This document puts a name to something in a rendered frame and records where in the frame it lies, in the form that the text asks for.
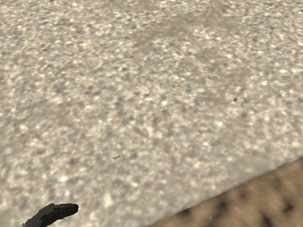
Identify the left robot hand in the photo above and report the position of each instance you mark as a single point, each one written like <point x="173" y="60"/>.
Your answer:
<point x="49" y="214"/>

